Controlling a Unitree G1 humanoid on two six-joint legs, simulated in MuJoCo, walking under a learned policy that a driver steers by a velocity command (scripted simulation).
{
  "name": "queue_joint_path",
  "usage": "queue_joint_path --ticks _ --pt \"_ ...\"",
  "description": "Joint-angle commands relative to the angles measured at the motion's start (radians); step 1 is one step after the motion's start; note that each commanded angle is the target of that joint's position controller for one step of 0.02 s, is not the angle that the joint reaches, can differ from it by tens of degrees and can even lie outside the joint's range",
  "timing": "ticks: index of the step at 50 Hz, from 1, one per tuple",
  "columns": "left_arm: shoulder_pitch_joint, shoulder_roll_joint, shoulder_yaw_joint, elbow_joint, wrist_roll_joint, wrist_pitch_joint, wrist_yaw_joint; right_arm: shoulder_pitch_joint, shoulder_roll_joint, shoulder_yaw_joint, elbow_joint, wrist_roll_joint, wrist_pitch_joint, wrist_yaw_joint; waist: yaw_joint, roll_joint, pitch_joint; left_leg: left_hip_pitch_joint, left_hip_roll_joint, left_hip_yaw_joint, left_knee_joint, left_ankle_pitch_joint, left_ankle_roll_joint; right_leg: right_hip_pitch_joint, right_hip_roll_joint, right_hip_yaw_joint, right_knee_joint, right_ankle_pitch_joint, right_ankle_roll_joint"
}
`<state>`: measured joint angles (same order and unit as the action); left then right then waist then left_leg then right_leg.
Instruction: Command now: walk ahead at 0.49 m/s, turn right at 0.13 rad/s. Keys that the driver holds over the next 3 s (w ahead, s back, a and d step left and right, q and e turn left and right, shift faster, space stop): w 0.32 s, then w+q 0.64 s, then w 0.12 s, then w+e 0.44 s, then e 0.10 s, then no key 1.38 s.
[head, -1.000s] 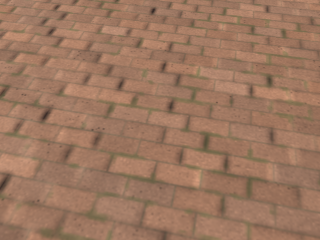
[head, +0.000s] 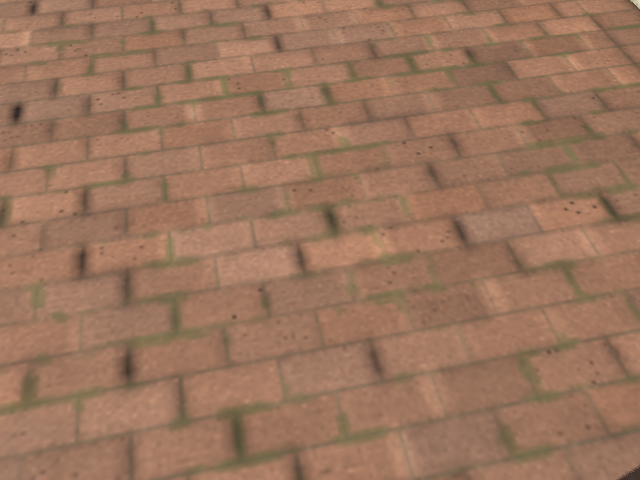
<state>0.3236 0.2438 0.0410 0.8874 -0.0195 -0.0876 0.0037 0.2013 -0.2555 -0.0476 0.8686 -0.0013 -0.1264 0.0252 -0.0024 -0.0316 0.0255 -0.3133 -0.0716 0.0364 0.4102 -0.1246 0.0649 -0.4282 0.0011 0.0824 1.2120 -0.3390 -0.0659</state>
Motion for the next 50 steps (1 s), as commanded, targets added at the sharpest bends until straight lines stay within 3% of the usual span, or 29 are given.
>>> queue_joint_path --ticks 1,4,6,9,13,16,17,18,19,20,21,22,23,24,26,29,33,37,41,43,45,46,47,48,49,50 --pt "0.035 0.056 0.018 -0.063 0.007 -0.006 0.005 0.01 -0.067 -0.006 -0.033 -0.005 -0.011 0.006 0.026 0.087 -0.038 0.12 0.277 -0.319 -0.273 0.015 0.186 -0.168 -0.122 0.017 -0.036 0.068 0.006" --pt "-0.05 0.049 0.012 -0.104 0.019 -0.002 0.011 0.064 -0.119 -0.017 -0.005 0.001 -0.01 -0.003 0.013 0.077 -0.002 0.101 0.274 -0.237 -0.307 0.123 0.202 -0.236 -0.144 -0.013 -0.182 0.168 0.038" --pt "-0.133 0.043 0.007 -0.131 0.022 -0.007 0.008 0.097 -0.131 -0.018 0.006 0.008 -0.001 -0.011 -0.01 0.07 0.004 0.121 0.257 -0.19 -0.308 0.16 0.183 -0.25 -0.141 -0.03 -0.328 0.284 0.047" --pt "-0.247 0.031 -0.002 -0.161 0.015 -0.015 -0.002 0.153 -0.146 -0.017 0.025 0.019 0.01 -0.018 -0.05 0.079 0.015 0.129 0.224 -0.125 -0.292 0.166 0.144 -0.181 -0.099 -0.07 -0.533 0.422 0.052" --pt "-0.359 0.049 -0.003 -0.208 0.0 -0.02 -0.023 0.225 -0.155 -0.016 0.058 0.026 0.027 -0.019 -0.083 0.092 0.041 0.249 0.281 -0.153 -0.246 0.13 0.135 -0.187 -0.075 -0.072 -0.645 0.393 0.039" --pt "-0.342 0.084 0.009 -0.224 0.0 -0.03 -0.037 0.217 -0.175 -0.023 0.063 0.024 0.046 -0.024 -0.043 0.11 0.023 0.337 0.322 -0.17 -0.162 0.236 0.109 -0.125 -0.051 -0.081 -0.705 0.28 -0.001" --pt "-0.272 0.108 0.022 -0.208 0.004 -0.033 -0.036 0.2 -0.177 -0.022 0.059 0.024 0.052 -0.025 0.005 0.112 -0.017 0.325 0.301 -0.158 -0.07 0.377 0.093 -0.002 -0.024 -0.101 -0.735 0.264 -0.019" --pt "-0.109 0.158 0.049 -0.162 0.006 -0.036 -0.029 0.191 -0.156 -0.012 0.051 0.017 0.055 -0.024 0.08 0.096 -0.117 0.262 0.245 -0.125 0.113 0.463 0.067 0.227 -0.021 -0.097 -0.742 0.275 -0.05" --pt "0.1 0.248 0.074 -0.128 0.021 -0.035 -0.017 0.178 -0.112 0.008 0.013 -0.005 0.051 -0.024 0.155 -0.015 -0.285 0.047 0.171 -0.073 0.442 0.221 0.028 0.551 -0.223 0.115 -0.717 0.303 -0.121" --pt "0.151 0.311 0.086 -0.106 0.029 -0.025 -0.022 0.322 0.026 0.046 0.013 0.012 0.029 -0.018 0.09 -0.29 -0.413 -0.337 0.012 -0.06 0.767 -0.408 -0.024 0.859 -0.443 0.551 -0.82 0.161 -0.267" --pt "0.151 0.198 0.062 -0.109 0.023 -0.024 -0.022 0.278 -0.104 0.016 0.032 0.04 0.013 -0.018 0.126 -0.175 -0.374 -0.438 0.057 -0.186 0.893 -0.438 -0.016 0.805 -0.426 0.601 -0.88 0.055 -0.244" --pt "0.068 0.155 0.046 -0.121 0.018 -0.027 -0.018 0.181 -0.157 -0.004 0.002 0.056 0.008 -0.019 0.11 -0.12 -0.224 -0.479 0.103 -0.176 0.902 -0.34 -0.006 0.665 -0.393 0.428 -0.897 0.111 -0.19" --pt "-0.017 0.128 0.036 -0.131 0.019 -0.03 -0.02 0.134 -0.145 -0.006 -0.005 0.048 0.013 -0.026 0.075 -0.049 -0.159 -0.434 0.15 -0.154 0.861 -0.248 -0.014 0.526 -0.347 0.303 -0.93 0.193 -0.16" --pt "-0.07 0.099 0.029 -0.132 0.021 -0.032 -0.025 0.112 -0.129 -0.011 -0.008 0.034 0.024 -0.031 0.048 -0.037 -0.099 -0.401 0.175 -0.151 0.807 -0.191 -0.021 0.422 -0.306 0.212 -0.972 0.237 -0.142" --pt "-0.105 0.076 0.026 -0.117 0.031 -0.043 -0.028 0.148 -0.083 -0.013 -0.002 0.034 0.053 -0.029 0.002 -0.061 -0.063 -0.313 0.2 -0.149 0.767 -0.124 -0.027 0.311 -0.261 0.09 -1.038 0.294 -0.124" --pt "-0.089 0.103 0.038 -0.084 0.036 -0.053 -0.02 0.126 -0.056 -0.018 -0.024 0.033 0.077 -0.028 -0.017 -0.032 -0.025 -0.36 0.201 -0.162 0.726 -0.041 -0.036 0.283 -0.256 -0.031 -1.071 0.431 -0.13" --pt "-0.07 0.126 0.045 -0.057 0.037 -0.043 0.0 0.025 -0.05 -0.021 -0.069 0.025 0.076 -0.016 0.001 -0.02 0.011 -0.413 0.188 -0.155 0.523 0.142 -0.043 0.315 -0.24 -0.147 -1.089 0.456 -0.11" --pt "-0.014 0.156 0.051 -0.031 0.027 -0.029 0.013 -0.124 -0.029 -0.008 -0.13 0.018 0.071 0.01 0.057 0.001 0.057 -0.419 0.181 -0.072 0.342 0.219 -0.027 0.385 -0.257 -0.219 -1.089 0.457 -0.094" --pt "0.036 0.175 0.058 -0.006 0.013 0.002 0.016 -0.221 -0.027 -0.006 -0.201 0.023 0.071 0.037 0.08 -0.002 0.08 -0.464 0.163 -0.009 0.262 0.107 0.005 0.532 -0.299 -0.258 -1.013 0.56 -0.08" --pt "0.013 0.2 0.064 -0.014 0.008 0.015 0.021 -0.207 -0.046 -0.016 -0.223 0.026 0.074 0.046 0.048 -0.031 0.047 -0.369 0.115 0.05 0.244 0.012 0.037 0.552 -0.301 -0.291 -0.92 0.821 -0.059" --pt "-0.013 0.23 0.072 -0.025 0.005 0.03 0.03 -0.08 -0.096 -0.044 -0.21 0.029 0.079 0.045 -0.035 -0.075 -0.046 -0.168 0.035 0.103 0.246 -0.081 0.081 0.542 -0.29 -0.314 -0.709 1.127 -0.038" --pt "-0.034 0.234 0.071 -0.033 0.0 0.035 0.032 0.072 -0.149 -0.075 -0.175 0.031 0.08 0.036 -0.122 -0.06 -0.126 0.057 -0.005 0.1 0.168 -0.025 0.118 0.462 -0.256 -0.331 -0.504 1.105 -0.01" --pt "-0.029 0.213 0.061 -0.054 0.012 0.026 0.034 0.227 -0.24 -0.112 -0.14 0.027 0.089 0.011 -0.184 0.042 -0.213 0.365 0.102 -0.103 0.121 -0.013 0.175 0.212 -0.206 -0.329 -0.194 0.78 0.037" --pt "0.067 0.047 0.014 -0.105 0.039 -0.008 0.013 0.187 -0.334 -0.12 -0.15 0.025 0.082 0.004 -0.043 0.281 -0.286 0.672 0.355 -0.675 0.035 -0.115 0.354 -0.239 0.012 -0.214 0.147 -0.215 0.091" --pt "-0.027 0.125 0.022 -0.12 -0.001 -0.055 -0.005 0.233 -0.254 -0.096 -0.167 0.014 0.071 0.005 -0.117 0.179 -0.402 0.722 0.42 -0.864 -0.103 -0.172 0.381 -0.342 0.016 0.01 0.243 -0.247 0.069" --pt "-0.1 0.159 0.034 -0.137 -0.036 -0.07 -0.012 0.202 -0.188 -0.079 -0.151 0.008 0.061 0.007 -0.118 0.129 -0.261 0.627 0.391 -0.689 -0.113 -0.081 0.322 -0.406 -0.038 0.01 0.207 -0.145 0.045"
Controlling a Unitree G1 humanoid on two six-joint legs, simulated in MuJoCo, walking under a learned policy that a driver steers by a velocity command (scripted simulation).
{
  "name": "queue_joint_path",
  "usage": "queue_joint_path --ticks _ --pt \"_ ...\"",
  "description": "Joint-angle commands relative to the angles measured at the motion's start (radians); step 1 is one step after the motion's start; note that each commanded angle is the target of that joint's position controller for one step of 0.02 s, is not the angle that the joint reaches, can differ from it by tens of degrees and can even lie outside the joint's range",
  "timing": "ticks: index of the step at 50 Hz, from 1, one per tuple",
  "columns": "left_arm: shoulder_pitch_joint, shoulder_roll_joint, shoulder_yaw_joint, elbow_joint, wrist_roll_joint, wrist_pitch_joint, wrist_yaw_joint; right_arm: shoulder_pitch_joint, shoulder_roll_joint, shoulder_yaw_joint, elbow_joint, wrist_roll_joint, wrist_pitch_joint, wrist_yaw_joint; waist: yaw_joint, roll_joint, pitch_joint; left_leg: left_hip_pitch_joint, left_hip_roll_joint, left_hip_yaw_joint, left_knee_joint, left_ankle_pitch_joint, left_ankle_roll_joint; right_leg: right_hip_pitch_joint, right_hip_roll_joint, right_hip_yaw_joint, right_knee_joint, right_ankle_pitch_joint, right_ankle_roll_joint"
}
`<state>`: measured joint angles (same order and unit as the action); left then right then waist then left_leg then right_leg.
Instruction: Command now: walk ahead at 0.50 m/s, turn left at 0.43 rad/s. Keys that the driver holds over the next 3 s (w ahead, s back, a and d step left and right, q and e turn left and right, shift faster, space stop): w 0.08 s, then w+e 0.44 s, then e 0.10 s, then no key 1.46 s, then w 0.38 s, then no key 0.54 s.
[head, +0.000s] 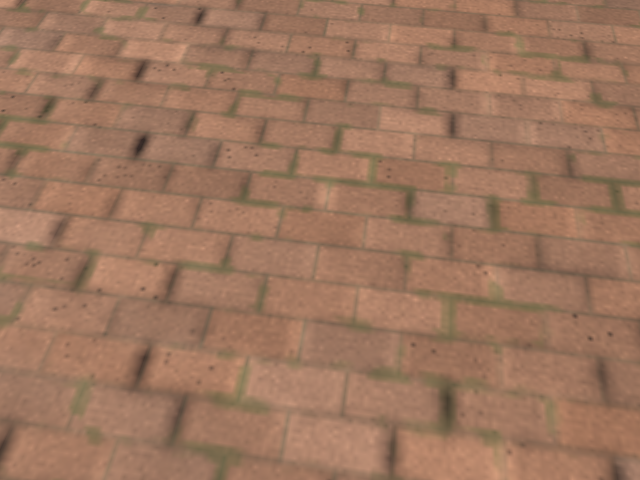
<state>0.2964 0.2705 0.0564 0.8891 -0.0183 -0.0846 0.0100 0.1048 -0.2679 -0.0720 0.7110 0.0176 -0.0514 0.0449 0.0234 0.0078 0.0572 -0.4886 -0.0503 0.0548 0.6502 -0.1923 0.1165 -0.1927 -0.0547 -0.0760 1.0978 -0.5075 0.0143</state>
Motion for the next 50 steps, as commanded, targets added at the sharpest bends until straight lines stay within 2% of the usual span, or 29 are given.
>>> queue_joint_path --ticks 1,2,3,6,9,13,16,19,20,22,23,24,25,26,27,28,29,30,31,33,36,39,42,45,46,47,48,49,50 --pt "-0.081 0.125 0.015 -0.135 -0.025 -0.077 -0.012 0.222 -0.136 -0.041 -0.004 -0.001 -0.019 -0.012 -0.094 0.01 -0.203 0.639 0.324 -0.557 -0.349 0.092 0.223 -0.598 -0.035 0.156 0.227 0.117 -0.046" --pt "-0.084 0.126 0.022 -0.121 0.0 -0.071 -0.004 0.148 -0.1 -0.03 -0.019 -0.004 -0.021 -0.011 -0.055 -0.014 -0.15 0.497 0.284 -0.454 -0.36 0.199 0.191 -0.53 -0.069 0.144 0.15 0.164 -0.04" --pt "-0.057 0.13 0.028 -0.114 0.008 -0.055 -0.004 0.112 -0.071 -0.018 -0.032 -0.016 -0.024 -0.014 -0.022 -0.001 -0.136 0.414 0.253 -0.394 -0.385 0.264 0.177 -0.461 -0.092 0.151 0.11 0.197 -0.036" --pt "-0.024 0.091 0.024 -0.105 0.015 -0.015 -0.005 0.127 -0.098 -0.022 -0.012 -0.015 -0.04 -0.018 0.005 0.017 -0.113 0.32 0.236 -0.286 -0.443 0.406 0.177 -0.421 -0.103 0.126 0.019 0.266 -0.004" --pt "-0.107 0.076 0.017 -0.13 0.014 -0.001 -0.002 0.172 -0.115 -0.024 0.021 -0.018 -0.046 -0.032 -0.025 0.033 -0.068 0.328 0.214 -0.185 -0.472 0.454 0.139 -0.499 -0.106 0.115 -0.122 0.432 0.009" --pt "-0.21 0.053 0.005 -0.153 0.003 -0.011 -0.02 0.198 -0.123 -0.018 0.046 -0.022 -0.048 -0.042 -0.076 0.045 -0.037 0.366 0.191 -0.089 -0.501 0.355 0.071 -0.476 -0.069 0.093 -0.374 0.663 -0.019" --pt "-0.28 0.049 -0.001 -0.183 -0.006 -0.013 -0.036 0.228 -0.136 -0.02 0.076 -0.021 -0.047 -0.044 -0.108 0.043 -0.003 0.463 0.234 -0.067 -0.505 0.332 0.062 -0.508 -0.039 0.093 -0.469 0.672 -0.038" --pt "-0.321 0.049 -0.003 -0.218 -0.006 -0.017 -0.061 0.243 -0.138 -0.022 0.099 -0.019 -0.03 -0.05 -0.113 0.038 0.013 0.597 0.283 -0.047 -0.446 0.432 0.056 -0.574 -0.015 0.085 -0.514 0.573 -0.067" --pt "-0.319 0.052 -0.003 -0.227 -0.005 -0.018 -0.07 0.236 -0.144 -0.024 0.099 -0.017 -0.023 -0.054 -0.103 0.043 0.007 0.625 0.293 -0.036 -0.413 0.515 0.047 -0.566 -0.003 0.07 -0.522 0.524 -0.08" --pt "-0.261 0.079 0.01 -0.23 0.0 -0.014 -0.077 0.201 -0.171 -0.03 0.087 -0.016 -0.01 -0.067 -0.058 0.081 -0.055 0.646 0.29 -0.003 -0.289 0.851 0.023 -0.449 0.054 0.007 -0.515 0.415 -0.114" --pt "-0.182 0.108 0.025 -0.219 0.002 -0.009 -0.076 0.189 -0.184 -0.032 0.081 -0.016 -0.002 -0.074 -0.013 0.099 -0.111 0.64 0.28 0.013 -0.172 1.009 0.009 -0.338 0.093 -0.02 -0.51 0.371 -0.135" --pt "-0.033 0.152 0.049 -0.187 0.002 -0.007 -0.069 0.167 -0.187 -0.03 0.073 -0.014 0.006 -0.08 0.069 0.08 -0.185 0.567 0.247 0.046 0.028 1.023 -0.019 -0.127 0.126 -0.021 -0.569 0.424 -0.169" --pt "0.124 0.234 0.075 -0.166 0.009 0.0 -0.053 0.177 -0.165 -0.016 0.049 -0.025 -0.003 -0.085 0.128 -0.03 -0.295 0.331 0.202 0.065 0.341 0.717 -0.056 0.185 -0.024 0.209 -0.581 0.482 -0.238" --pt "0.135 0.298 0.085 -0.169 0.003 -0.006 -0.052 0.307 -0.015 0.031 0.02 -0.05 -0.034 -0.057 0.02 -0.278 -0.404 -0.136 -0.032 -0.023 0.695 -0.293 -0.124 0.559 -0.267 0.768 -0.647 0.359 -0.446" --pt "0.155 0.212 0.065 -0.174 0.003 -0.003 -0.046 0.221 -0.109 0.017 0.019 -0.02 -0.072 -0.039 0.094 -0.194 -0.451 -0.259 -0.018 -0.186 0.801 -0.37 -0.112 0.614 -0.274 0.872 -0.745 0.355 -0.443" --pt "0.09 0.178 0.055 -0.193 0.012 -0.001 -0.038 0.128 -0.145 0.01 -0.019 0.012 -0.092 -0.03 0.093 -0.141 -0.301 -0.318 0.036 -0.191 0.781 -0.297 -0.101 0.5 -0.248 0.702 -0.746 0.509 -0.39" --pt "0.015 0.161 0.049 -0.217 0.012 0.002 -0.035 0.092 -0.139 0.013 -0.029 0.001 -0.098 -0.035 0.054 -0.017 -0.222 -0.276 0.077 -0.174 0.708 -0.239 -0.105 0.339 -0.21 0.574 -0.738 0.716 -0.358" --pt "-0.04 0.143 0.043 -0.236 0.009 0.008 -0.034 0.079 -0.147 0.004 -0.03 -0.023 -0.091 -0.044 0.016 0.044 -0.16 -0.224 0.1 -0.153 0.637 -0.223 -0.122 0.195 -0.175 0.484 -0.744 0.868 -0.337" --pt "-0.064 0.129 0.036 -0.249 0.016 0.013 -0.029 0.094 -0.149 -0.002 -0.039 -0.031 -0.076 -0.048 -0.02 0.033 -0.143 -0.158 0.115 -0.151 0.599 -0.214 -0.134 0.092 -0.15 0.433 -0.765 0.94 -0.332" --pt "-0.096 0.131 0.035 -0.256 0.02 0.015 -0.024 0.152 -0.111 0.005 -0.032 -0.03 -0.043 -0.056 -0.058 -0.01 -0.135 -0.101 0.122 -0.123 0.491 -0.189 -0.164 -0.015 -0.123 0.355 -0.785 1.051 -0.325" --pt "-0.091 0.162 0.042 -0.238 0.016 0.023 -0.01 0.14 -0.071 0.02 -0.031 -0.034 -0.021 -0.071 -0.054 -0.059 -0.162 -0.028 0.093 -0.083 0.278 -0.038 -0.19 -0.087 -0.063 0.237 -0.775 1.116 -0.286" --pt "-0.062 0.149 0.035 -0.216 0.006 0.043 0.002 0.069 -0.069 0.023 -0.037 -0.028 -0.018 -0.066 -0.011 -0.094 -0.2 0.026 0.073 -0.081 0.107 0.164 -0.188 -0.055 -0.039 0.208 -0.748 1.015 -0.233" --pt "-0.043 0.138 0.026 -0.197 0.013 0.056 0.005 0.003 -0.084 0.017 -0.056 -0.024 -0.022 -0.053 0.018 -0.103 -0.182 0.025 0.07 -0.1 0.004 0.189 -0.168 0.004 -0.074 0.261 -0.715 0.895 -0.22" --pt "-0.062 0.122 0.016 -0.189 0.014 0.058 0.004 0.011 -0.1 0.004 -0.061 -0.037 -0.036 -0.043 -0.003 -0.106 -0.16 0.068 0.062 -0.099 -0.124 0.157 -0.119 0.042 -0.096 0.323 -0.63 0.819 -0.201" --pt "-0.07 0.11 0.011 -0.186 0.012 0.056 0.004 0.043 -0.098 0.002 -0.051 -0.044 -0.043 -0.043 -0.028 -0.1 -0.158 0.148 0.064 -0.094 -0.222 0.275 -0.094 0.029 -0.069 0.321 -0.591 0.759 -0.172" --pt "-0.04 0.085 0.003 -0.189 0.028 0.047 0.003 0.059 -0.136 -0.004 -0.053 -0.058 -0.05 -0.049 -0.015 -0.048 -0.187 0.275 0.146 -0.175 -0.22 0.594 -0.059 -0.017 -0.009 0.302 -0.528 0.647 -0.127" --pt "0.074 0.057 -0.004 -0.176 0.042 0.035 -0.001 0.057 -0.172 -0.007 -0.066 -0.071 -0.046 -0.056 0.047 0.086 -0.248 0.455 0.282 -0.294 -0.149 0.904 0.049 -0.142 0.07 0.258 -0.441 0.367 -0.075" --pt "0.105 0.055 -0.011 -0.156 0.036 0.035 0.002 0.09 -0.091 0.008 -0.051 -0.062 -0.03 -0.061 0.017 0.179 -0.322 0.509 0.368 -0.386 -0.145 0.923 0.156 -0.174 0.086 0.215 -0.367 0.108 -0.023" --pt "0.058 0.085 -0.004 -0.164 0.033 0.048 0.002 0.101 -0.042 0.024 -0.041 -0.041 -0.017 -0.06 -0.002 0.185 -0.311 0.482 0.386 -0.441 -0.178 0.799 0.179 -0.186 0.066 0.195 -0.343 -0.022 0.004"
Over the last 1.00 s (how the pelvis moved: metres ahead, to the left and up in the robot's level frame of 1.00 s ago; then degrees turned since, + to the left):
0.54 0.01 -0.02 19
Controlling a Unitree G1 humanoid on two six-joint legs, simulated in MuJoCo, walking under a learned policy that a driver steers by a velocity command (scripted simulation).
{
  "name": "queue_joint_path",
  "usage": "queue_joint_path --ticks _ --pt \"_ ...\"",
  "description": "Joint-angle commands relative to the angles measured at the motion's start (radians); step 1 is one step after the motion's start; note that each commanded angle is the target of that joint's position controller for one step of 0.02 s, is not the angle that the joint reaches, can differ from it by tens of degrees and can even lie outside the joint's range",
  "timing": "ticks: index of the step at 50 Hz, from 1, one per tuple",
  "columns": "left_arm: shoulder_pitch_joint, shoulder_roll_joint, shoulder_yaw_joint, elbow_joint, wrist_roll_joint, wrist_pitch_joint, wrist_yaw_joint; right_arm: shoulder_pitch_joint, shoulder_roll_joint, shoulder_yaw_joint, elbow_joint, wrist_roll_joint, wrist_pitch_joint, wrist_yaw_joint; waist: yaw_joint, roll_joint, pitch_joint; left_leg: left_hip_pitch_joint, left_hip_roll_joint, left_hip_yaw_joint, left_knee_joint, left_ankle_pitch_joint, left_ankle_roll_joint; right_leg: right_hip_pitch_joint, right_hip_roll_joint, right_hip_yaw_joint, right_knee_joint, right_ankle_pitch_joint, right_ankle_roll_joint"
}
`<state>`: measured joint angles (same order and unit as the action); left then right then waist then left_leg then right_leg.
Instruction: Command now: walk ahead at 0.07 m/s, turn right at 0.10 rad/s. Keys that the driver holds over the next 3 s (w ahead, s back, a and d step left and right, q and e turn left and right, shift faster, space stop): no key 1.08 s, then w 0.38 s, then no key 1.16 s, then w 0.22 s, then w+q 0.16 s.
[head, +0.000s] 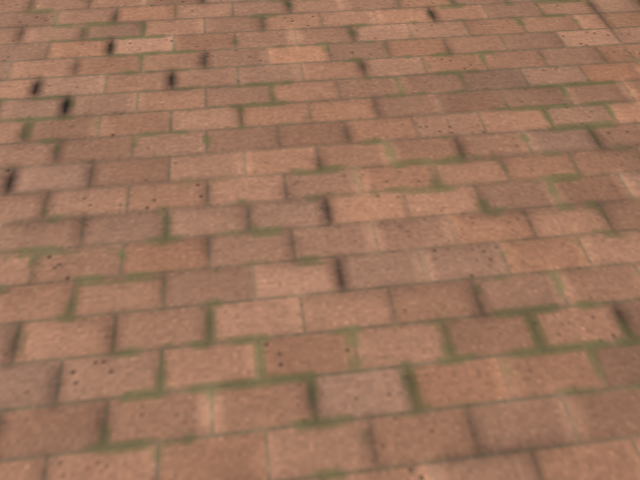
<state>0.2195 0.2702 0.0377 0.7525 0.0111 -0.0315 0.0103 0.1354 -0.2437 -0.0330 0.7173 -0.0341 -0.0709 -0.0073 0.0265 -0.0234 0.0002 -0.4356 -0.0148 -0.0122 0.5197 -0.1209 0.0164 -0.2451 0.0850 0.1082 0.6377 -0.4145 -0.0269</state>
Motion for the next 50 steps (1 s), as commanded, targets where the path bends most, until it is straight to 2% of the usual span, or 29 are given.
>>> queue_joint_path --ticks 1,2,4,5,6,7,9,12,14,20,33,50 --pt "0.091 0.09 0.019 -0.035 -0.005 0.015 0.005 0.065 -0.071 -0.013 -0.039 0.016 0.015 -0.004 -0.011 0.191 -0.226 0.394 0.338 -0.391 -0.078 0.559 0.265 -0.146 -0.085 -0.001 0.125 -0.136 0.057" --pt "0.069 0.086 0.022 -0.033 -0.007 0.037 0.008 0.041 -0.091 -0.016 -0.043 0.016 0.025 0.0 -0.007 0.171 -0.193 0.339 0.32 -0.382 -0.107 0.409 0.238 -0.134 -0.093 -0.009 0.1 -0.107 0.063" --pt "0.101 0.057 0.018 -0.004 -0.004 0.066 0.006 -0.072 -0.116 -0.02 -0.065 0.017 0.039 0.003 0.047 0.155 -0.129 0.157 0.23 -0.265 -0.138 0.136 0.144 0.023 -0.107 -0.031 -0.094 0.08 0.05" --pt "0.091 0.057 0.017 0.005 0.004 0.071 0.004 -0.068 -0.114 -0.022 -0.062 0.02 0.043 0.006 0.037 0.145 -0.096 0.103 0.171 -0.203 -0.141 -0.02 0.095 0.065 -0.097 -0.038 -0.151 0.162 0.039" --pt "0.071 0.076 0.019 -0.002 0.013 0.075 0.004 -0.041 -0.109 -0.021 -0.053 0.019 0.044 0.008 0.012 0.123 -0.067 0.075 0.131 -0.163 -0.14 -0.174 0.056 0.057 -0.113 -0.018 -0.171 0.17 0.02" --pt "0.073 0.101 0.027 0.008 0.009 0.074 0.005 -0.028 -0.113 -0.023 -0.056 0.017 0.041 0.01 -0.017 0.064 -0.026 0.102 0.085 -0.109 -0.137 -0.254 0.031 -0.033 -0.114 -0.008 -0.163 0.064 -0.01" --pt "0.054 0.063 0.018 0.012 0.008 0.055 0.007 -0.048 -0.09 -0.019 -0.052 0.015 0.031 0.007 -0.014 0.048 -0.01 0.176 0.076 -0.096 -0.087 -0.161 0.025 -0.094 -0.12 -0.005 -0.189 0.039 -0.019" --pt "0.053 0.065 0.02 0.024 0.008 0.024 0.012 -0.024 -0.075 -0.019 -0.036 0.025 0.025 -0.004 -0.022 0.019 -0.064 0.246 0.077 -0.082 -0.009 0.11 0.052 -0.064 -0.121 -0.011 -0.173 0.194 0.003" --pt "0.064 0.061 0.02 0.034 0.002 0.016 0.013 -0.017 -0.072 -0.022 -0.026 0.028 0.029 -0.006 -0.024 0.013 -0.078 0.27 0.073 -0.073 0.015 0.173 0.059 -0.057 -0.12 -0.013 -0.164 0.233 0.007" --pt "0.086 0.053 0.019 0.057 -0.001 0.023 0.019 -0.025 -0.066 -0.029 0.005 0.029 0.048 -0.005 -0.02 0.018 -0.032 0.258 0.061 -0.069 0.017 0.15 0.053 -0.063 -0.118 -0.013 -0.171 0.215 0.005" --pt "0.108 0.032 0.017 0.127 -0.004 0.013 0.027 -0.025 -0.068 -0.04 0.119 0.033 0.063 -0.023 -0.023 0.023 0.004 0.275 0.054 -0.071 -0.011 0.101 0.037 -0.058 -0.111 -0.028 -0.206 0.182 0.007" --pt "0.156 0.001 0.007 0.235 -0.005 0.005 0.031 -0.008 -0.059 -0.036 0.267 0.036 0.073 -0.034 -0.029 0.023 0.04 0.274 0.044 -0.067 -0.054 0.023 0.03 -0.058 -0.102 -0.051 -0.25 0.139 0.007"
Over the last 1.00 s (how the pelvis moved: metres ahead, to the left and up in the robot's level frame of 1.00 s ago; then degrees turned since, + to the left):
0.50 -0.05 0.01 -16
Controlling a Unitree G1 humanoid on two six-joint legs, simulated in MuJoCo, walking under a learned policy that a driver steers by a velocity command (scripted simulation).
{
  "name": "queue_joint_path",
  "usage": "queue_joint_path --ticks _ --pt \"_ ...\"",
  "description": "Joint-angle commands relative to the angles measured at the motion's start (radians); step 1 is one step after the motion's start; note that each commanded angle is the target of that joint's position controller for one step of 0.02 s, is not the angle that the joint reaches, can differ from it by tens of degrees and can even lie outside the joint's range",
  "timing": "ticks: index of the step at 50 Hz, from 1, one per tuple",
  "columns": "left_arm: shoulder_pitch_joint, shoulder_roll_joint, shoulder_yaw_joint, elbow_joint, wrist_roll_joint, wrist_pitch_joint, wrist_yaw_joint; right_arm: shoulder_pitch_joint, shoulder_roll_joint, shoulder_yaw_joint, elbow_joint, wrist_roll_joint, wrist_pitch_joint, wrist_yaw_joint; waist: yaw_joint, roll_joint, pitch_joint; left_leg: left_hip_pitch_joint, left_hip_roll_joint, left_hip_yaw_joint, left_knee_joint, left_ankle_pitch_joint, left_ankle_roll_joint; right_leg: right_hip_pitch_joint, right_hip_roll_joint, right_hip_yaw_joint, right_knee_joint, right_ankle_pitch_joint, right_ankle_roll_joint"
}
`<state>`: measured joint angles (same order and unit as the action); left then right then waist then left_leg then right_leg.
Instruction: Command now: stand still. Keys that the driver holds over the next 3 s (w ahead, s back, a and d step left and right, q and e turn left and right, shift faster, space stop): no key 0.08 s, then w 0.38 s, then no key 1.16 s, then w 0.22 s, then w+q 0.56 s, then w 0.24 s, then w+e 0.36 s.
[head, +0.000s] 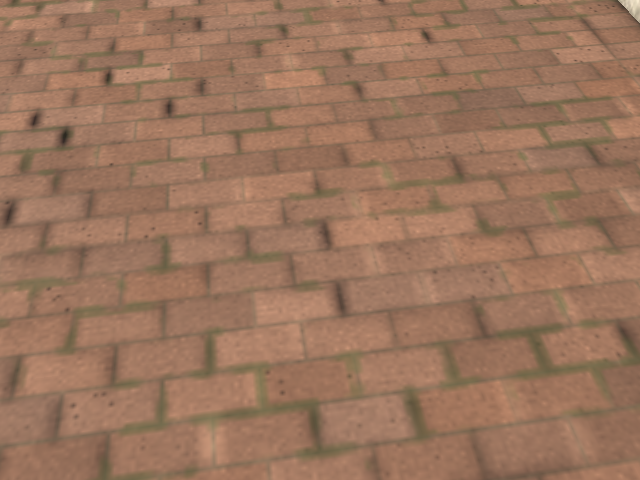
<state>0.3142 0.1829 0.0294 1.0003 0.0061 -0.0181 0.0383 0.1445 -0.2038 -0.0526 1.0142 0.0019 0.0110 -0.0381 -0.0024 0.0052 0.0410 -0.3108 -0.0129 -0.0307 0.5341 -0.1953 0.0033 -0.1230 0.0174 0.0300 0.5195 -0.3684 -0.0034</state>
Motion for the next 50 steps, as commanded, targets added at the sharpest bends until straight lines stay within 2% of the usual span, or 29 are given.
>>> queue_joint_path --ticks 1,4,5,7,8,10,11,12,14,16,17,18,19,20,22,24,27,29,31,34,36,38,39,40,41,42,44,47,50 --pt "0.065 0.086 0.014 -0.008 0.0 -0.008 0.003 -0.016 -0.099 -0.015 -0.023 0.0 -0.009 -0.004 0.0 -0.006 0.001 0.149 0.041 -0.048 -0.07 0.095 0.043 -0.18 -0.034 0.026 -0.133 0.092 -0.016" --pt "0.075 0.081 0.011 0.007 -0.001 -0.009 0.003 -0.011 -0.097 -0.013 -0.006 0.001 -0.007 -0.004 -0.001 -0.006 0.004 0.149 0.039 -0.047 -0.074 0.092 0.042 -0.181 -0.033 0.023 -0.137 0.092 -0.016" --pt "0.099 0.074 0.01 0.021 -0.001 -0.008 0.003 0.006 -0.087 -0.01 0.009 0.0 -0.006 -0.004 0.001 -0.012 -0.013 0.153 0.026 -0.034 -0.074 -0.021 0.043 -0.174 -0.029 0.02 -0.152 -0.009 -0.023" --pt "0.1 0.116 0.022 0.016 -0.011 -0.005 0.008 0.013 -0.103 -0.016 0.018 0.01 -0.008 -0.005 0.007 -0.05 0.036 0.07 -0.022 0.011 -0.022 -0.323 0.046 -0.202 -0.045 0.062 -0.177 -0.272 -0.07" --pt "0.114 0.131 0.027 0.009 -0.017 -0.008 0.011 -0.01 -0.105 -0.016 0.009 0.012 -0.017 -0.003 0.022 -0.066 0.071 -0.003 -0.029 0.02 0.014 -0.389 0.049 -0.203 -0.084 0.122 -0.216 -0.384 -0.105" --pt "0.147 0.195 0.047 0.012 -0.031 -0.029 0.011 -0.079 -0.072 -0.008 -0.023 0.024 -0.055 0.012 0.049 -0.17 0.14 -0.155 -0.034 0.078 0.179 -0.227 0.039 -0.133 -0.257 0.352 -0.35 -0.466 -0.197" --pt "0.125 0.21 0.054 0.009 -0.032 -0.039 0.01 -0.094 -0.074 -0.008 -0.033 0.025 -0.072 0.021 0.047 -0.188 0.174 -0.205 0.011 0.049 0.238 -0.183 0.049 -0.123 -0.323 0.423 -0.371 -0.414 -0.231" --pt "0.109 0.192 0.05 0.004 -0.028 -0.049 0.007 -0.088 -0.079 -0.009 -0.035 0.029 -0.087 0.03 0.035 -0.176 0.182 -0.239 0.036 0.036 0.249 -0.204 0.062 -0.09 -0.337 0.422 -0.36 -0.324 -0.235" --pt "0.075 0.169 0.045 -0.005 -0.036 -0.053 -0.004 -0.038 -0.075 -0.01 -0.023 0.039 -0.106 0.042 -0.005 -0.15 0.161 -0.143 0.037 0.063 0.093 -0.213 0.081 -0.075 -0.286 0.313 -0.303 -0.177 -0.19" --pt "0.043 0.173 0.044 -0.018 -0.035 -0.051 -0.013 0.138 -0.096 -0.032 0.052 0.033 -0.108 0.045 -0.075 -0.12 0.075 0.202 -0.034 0.107 -0.023 -0.073 0.068 -0.204 -0.179 0.176 -0.171 0.038 -0.135" --pt "0.003 0.157 0.037 -0.038 -0.032 -0.057 -0.015 0.276 -0.145 -0.052 0.085 0.028 -0.107 0.044 -0.136 -0.009 0.016 0.356 0.058 -0.059 -0.102 -0.103 0.104 -0.294 -0.103 0.079 0.07 0.206 -0.092" --pt "0.01 0.084 0.021 -0.074 -0.03 -0.072 -0.012 0.412 -0.255 -0.077 0.102 0.027 -0.107 0.047 -0.156 0.28 -0.061 0.528 0.288 -0.489 -0.279 -0.226 0.239 -0.511 0.028 -0.057 0.433 0.053 -0.016" --pt "-0.007 0.096 0.025 -0.09 -0.042 -0.087 -0.013 0.403 -0.195 -0.047 0.104 0.008 -0.118 0.056 -0.13 0.246 -0.069 0.504 0.394 -0.728 -0.373 -0.287 0.304 -0.613 0.03 0.054 0.663 -0.17 -0.027" --pt "-0.016 0.119 0.031 -0.095 -0.06 -0.095 -0.022 0.302 -0.147 -0.026 0.075 0.007 -0.128 0.057 -0.079 0.145 0.013 0.433 0.397 -0.636 -0.361 -0.305 0.283 -0.682 -0.036 0.091 0.758 -0.109 -0.059" --pt "-0.033 0.124 0.038 -0.088 -0.05 -0.102 -0.028 0.183 -0.118 -0.007 0.03 0.005 -0.133 0.065 -0.032 0.051 0.055 0.335 0.308 -0.404 -0.384 -0.204 0.217 -0.67 -0.117 0.064 0.699 0.077 -0.087" --pt "-0.045 0.144 0.055 -0.086 -0.035 -0.092 -0.03 0.185 -0.085 0.012 0.028 -0.004 -0.122 0.062 -0.016 0.061 0.052 0.28 0.234 -0.233 -0.394 0.056 0.174 -0.59 -0.141 0.028 0.609 0.154 -0.07" --pt "-0.094 0.1 0.048 -0.107 -0.023 -0.071 -0.031 0.233 -0.123 0.016 0.041 -0.013 -0.104 0.039 -0.007 0.058 0.038 0.254 0.202 -0.086 -0.354 0.533 0.175 -0.557 -0.116 -0.034 0.483 0.193 -0.012" --pt "-0.185 0.068 0.032 -0.142 -0.02 -0.064 -0.029 0.22 -0.143 0.018 0.033 -0.018 -0.091 0.024 -0.017 0.058 0.036 0.199 0.175 -0.019 -0.339 0.619 0.165 -0.493 -0.096 -0.056 0.305 0.265 0.008" --pt "-0.251 0.067 0.024 -0.16 -0.022 -0.057 -0.033 0.241 -0.16 0.017 0.037 -0.016 -0.083 0.017 -0.036 0.084 0.017 0.168 0.158 0.012 -0.323 0.626 0.154 -0.397 -0.061 -0.078 0.172 0.341 0.012" --pt "-0.275 0.099 0.025 -0.166 -0.023 -0.049 -0.04 0.246 -0.159 0.015 0.05 -0.001 -0.077 0.017 -0.029 0.097 0.002 0.205 0.195 -0.007 -0.277 0.631 0.155 -0.335 -0.048 -0.049 0.089 0.38 -0.01" --pt "-0.24 0.136 0.035 -0.156 -0.015 -0.053 -0.045 0.212 -0.159 0.012 0.049 0.006 -0.072 0.015 0.008 0.093 -0.02 0.251 0.214 -0.026 -0.209 0.646 0.14 -0.284 -0.041 -0.031 0.038 0.36 -0.044" --pt "-0.119 0.192 0.059 -0.108 0.002 -0.063 -0.042 0.214 -0.152 0.011 0.049 0.005 -0.067 0.018 0.067 0.038 -0.089 0.255 0.144 -0.007 -0.03 0.646 0.093 -0.087 -0.022 -0.043 -0.091 0.558 -0.087" --pt "-0.038 0.254 0.071 -0.091 0.014 -0.064 -0.037 0.273 -0.126 0.02 0.043 -0.021 -0.072 0.021 0.056 -0.057 -0.205 0.125 0.082 0.02 0.143 0.378 0.052 0.16 -0.155 0.081 -0.003 0.967 -0.139" --pt "0.006 0.239 0.059 -0.077 0.021 -0.05 -0.035 0.408 -0.026 0.05 0.073 -0.02 -0.071 0.026 0.02 -0.236 -0.365 -0.063 -0.014 0.045 0.426 -0.215 -0.008 0.386 -0.379 0.316 0.0 1.118 -0.322" --pt "0.011 0.162 0.037 -0.072 0.006 -0.043 -0.043 0.365 -0.064 0.04 0.079 0.0 -0.062 0.029 0.041 -0.2 -0.396 -0.081 -0.028 -0.034 0.564 -0.502 -0.034 0.308 -0.401 0.43 -0.096 0.913 -0.358" --pt "-0.084 0.159 0.03 -0.086 -0.009 -0.043 -0.047 0.29 -0.112 0.026 0.055 0.017 -0.05 0.026 0.022 -0.14 -0.271 -0.127 0.01 -0.047 0.621 -0.488 -0.038 0.16 -0.365 0.376 -0.154 0.647 -0.312" --pt "-0.24 0.138 0.017 -0.115 0.002 -0.042 -0.042 0.201 -0.11 0.016 0.039 0.012 -0.019 0.005 -0.017 -0.072 -0.114 -0.118 0.063 -0.026 0.549 -0.396 -0.05 -0.092 -0.287 0.257 -0.244 0.341 -0.232" --pt "-0.285 0.153 0.02 -0.112 0.024 -0.03 -0.033 0.213 -0.08 0.017 0.045 -0.002 0.002 -0.016 -0.05 -0.126 -0.082 0.028 0.062 0.011 0.324 -0.314 -0.051 -0.262 -0.208 0.157 -0.295 0.174 -0.193" --pt "-0.273 0.156 0.02 -0.101 0.006 -0.021 -0.02 0.228 -0.071 0.019 0.063 -0.009 0.007 -0.013 -0.061 -0.115 -0.119 0.146 0.051 0.038 0.114 -0.116 -0.03 -0.284 -0.195 0.138 -0.298 0.01 -0.187"
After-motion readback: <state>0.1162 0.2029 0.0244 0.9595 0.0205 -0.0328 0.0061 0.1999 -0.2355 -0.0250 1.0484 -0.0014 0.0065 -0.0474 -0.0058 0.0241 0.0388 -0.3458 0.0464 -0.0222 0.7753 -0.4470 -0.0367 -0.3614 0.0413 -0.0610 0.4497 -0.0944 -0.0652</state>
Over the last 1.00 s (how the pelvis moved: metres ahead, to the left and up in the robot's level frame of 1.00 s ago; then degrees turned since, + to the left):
0.03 0.00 0.00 1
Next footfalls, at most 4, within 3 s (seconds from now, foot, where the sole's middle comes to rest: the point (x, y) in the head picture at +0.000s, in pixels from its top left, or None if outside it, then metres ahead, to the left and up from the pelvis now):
0.76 right None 0.37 -0.09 -0.77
1.06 left None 0.29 0.14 -0.77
2.40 left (271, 386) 0.72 0.14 -0.77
2.96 right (315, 258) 1.10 0.04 -0.77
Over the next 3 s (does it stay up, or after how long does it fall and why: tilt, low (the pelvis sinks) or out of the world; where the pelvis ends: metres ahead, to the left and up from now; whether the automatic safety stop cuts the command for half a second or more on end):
stays up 0.93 0.09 -0.02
